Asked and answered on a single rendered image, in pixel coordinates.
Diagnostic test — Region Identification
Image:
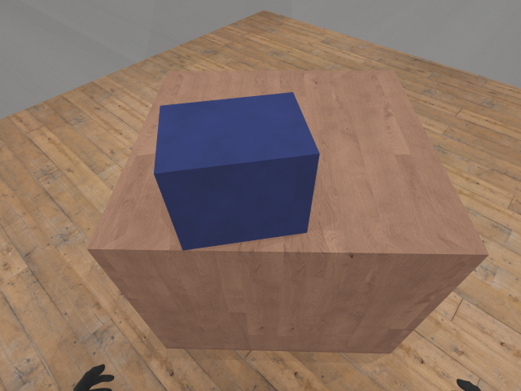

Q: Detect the carton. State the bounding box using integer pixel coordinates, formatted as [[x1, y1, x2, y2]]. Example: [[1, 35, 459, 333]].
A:
[[154, 92, 320, 250]]

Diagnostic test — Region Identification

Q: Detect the pedestal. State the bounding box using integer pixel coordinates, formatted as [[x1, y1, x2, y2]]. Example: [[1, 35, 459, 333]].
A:
[[87, 70, 489, 354]]

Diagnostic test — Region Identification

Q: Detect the robot left hand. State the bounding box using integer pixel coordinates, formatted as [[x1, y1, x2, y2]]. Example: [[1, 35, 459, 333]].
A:
[[73, 364, 114, 391]]

